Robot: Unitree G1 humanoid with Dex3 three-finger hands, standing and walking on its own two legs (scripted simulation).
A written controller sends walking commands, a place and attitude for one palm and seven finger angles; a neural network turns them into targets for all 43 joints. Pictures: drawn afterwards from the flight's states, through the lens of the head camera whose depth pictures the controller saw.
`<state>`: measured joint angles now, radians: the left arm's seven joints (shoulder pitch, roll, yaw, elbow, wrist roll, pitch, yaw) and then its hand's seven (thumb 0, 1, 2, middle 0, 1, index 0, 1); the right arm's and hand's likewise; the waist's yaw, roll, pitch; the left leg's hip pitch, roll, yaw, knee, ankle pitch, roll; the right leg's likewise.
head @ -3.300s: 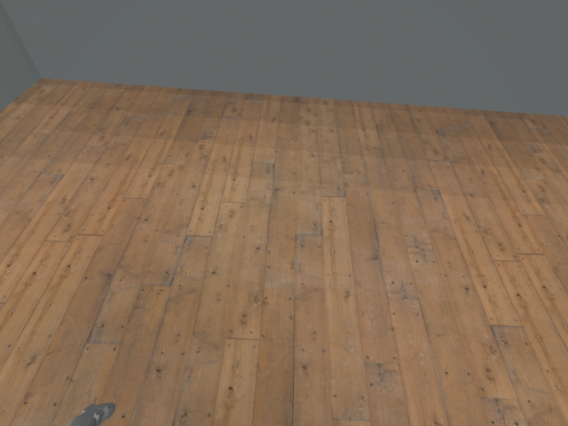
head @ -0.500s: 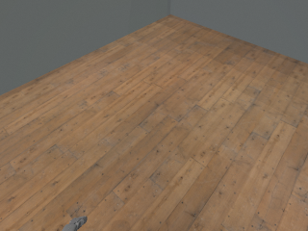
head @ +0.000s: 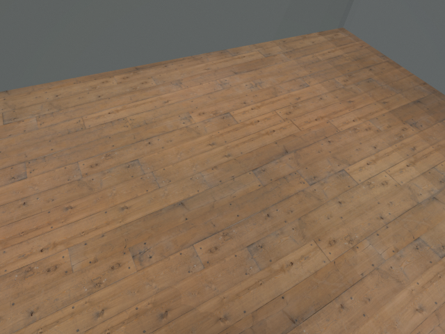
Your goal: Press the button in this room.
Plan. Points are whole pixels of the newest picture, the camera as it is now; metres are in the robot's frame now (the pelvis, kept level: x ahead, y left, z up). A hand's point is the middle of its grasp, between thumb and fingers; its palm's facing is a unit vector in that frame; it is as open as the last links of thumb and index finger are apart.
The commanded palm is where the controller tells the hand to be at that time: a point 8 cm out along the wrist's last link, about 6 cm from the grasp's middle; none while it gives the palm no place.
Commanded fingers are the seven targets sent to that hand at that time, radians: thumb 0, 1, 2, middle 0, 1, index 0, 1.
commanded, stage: turn or walk to find it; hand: left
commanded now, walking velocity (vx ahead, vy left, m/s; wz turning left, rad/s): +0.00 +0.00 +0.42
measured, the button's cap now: out of the picture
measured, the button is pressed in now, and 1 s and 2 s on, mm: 0 0 0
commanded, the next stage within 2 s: none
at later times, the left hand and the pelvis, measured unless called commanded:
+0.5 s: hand out of the picture +0.06 +0.24 -0.14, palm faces +0.17 -0.95 -0.26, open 7.4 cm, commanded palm none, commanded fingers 0.00 0.90 0.90 -0.20 -0.30 -0.20 -0.30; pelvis -0.03 +0.02 +0.02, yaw +10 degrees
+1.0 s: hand out of the picture -0.09 +0.17 -0.14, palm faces +0.42 -0.87 -0.26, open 7.3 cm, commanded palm none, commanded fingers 0.00 0.90 0.90 -0.20 -0.30 -0.20 -0.30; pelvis -0.06 -0.03 +0.01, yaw +24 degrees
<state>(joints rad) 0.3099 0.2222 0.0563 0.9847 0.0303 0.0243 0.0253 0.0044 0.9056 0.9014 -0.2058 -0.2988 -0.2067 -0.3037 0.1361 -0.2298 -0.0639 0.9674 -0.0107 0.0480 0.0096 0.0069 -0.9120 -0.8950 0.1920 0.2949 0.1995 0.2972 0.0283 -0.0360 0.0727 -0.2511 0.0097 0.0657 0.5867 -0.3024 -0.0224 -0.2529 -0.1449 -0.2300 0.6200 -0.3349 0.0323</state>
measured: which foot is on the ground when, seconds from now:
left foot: down 0.00-0.64, up 0.66-1.00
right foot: down 0.00-0.00, up 0.02-0.62, down 0.64-1.00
